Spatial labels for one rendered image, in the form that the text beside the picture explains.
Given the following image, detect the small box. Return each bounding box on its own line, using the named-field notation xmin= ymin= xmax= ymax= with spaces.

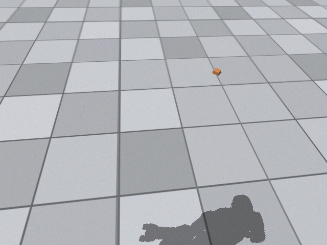
xmin=213 ymin=68 xmax=221 ymax=76

